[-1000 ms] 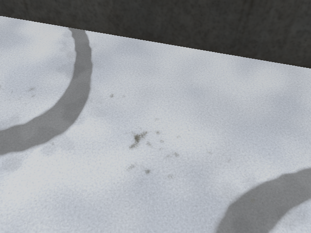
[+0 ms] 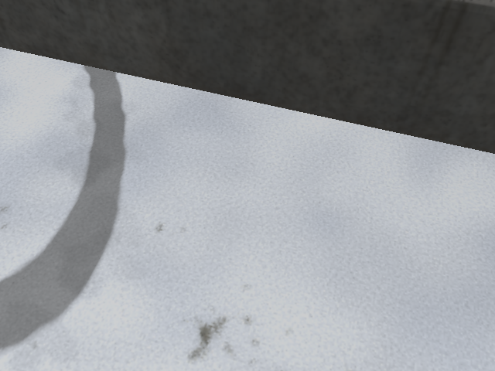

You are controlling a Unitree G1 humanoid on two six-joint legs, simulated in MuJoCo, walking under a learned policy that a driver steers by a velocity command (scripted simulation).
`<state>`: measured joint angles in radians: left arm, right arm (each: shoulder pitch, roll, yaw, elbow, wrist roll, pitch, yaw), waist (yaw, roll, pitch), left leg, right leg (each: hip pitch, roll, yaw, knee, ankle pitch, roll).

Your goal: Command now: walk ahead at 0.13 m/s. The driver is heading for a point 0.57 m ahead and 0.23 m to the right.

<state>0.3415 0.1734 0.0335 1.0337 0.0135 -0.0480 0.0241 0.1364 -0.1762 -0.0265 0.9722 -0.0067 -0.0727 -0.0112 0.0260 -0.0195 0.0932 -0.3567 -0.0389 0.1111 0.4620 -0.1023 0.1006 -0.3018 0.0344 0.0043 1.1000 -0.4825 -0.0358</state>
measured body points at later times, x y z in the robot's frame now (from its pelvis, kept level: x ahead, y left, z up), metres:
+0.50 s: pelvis +0.03 -0.03 +0.01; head +0.04 -0.06 +0.46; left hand +0.11 +0.22 -0.12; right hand +0.08 -0.31 -0.14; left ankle +0.06 +0.09 -0.67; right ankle +0.02 -0.11 -0.73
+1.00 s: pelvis +0.03 +0.01 +0.01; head +0.07 +0.03 +0.46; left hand +0.24 +0.23 -0.13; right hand +0.01 -0.28 -0.08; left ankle +0.07 +0.10 -0.73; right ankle -0.04 -0.09 -0.65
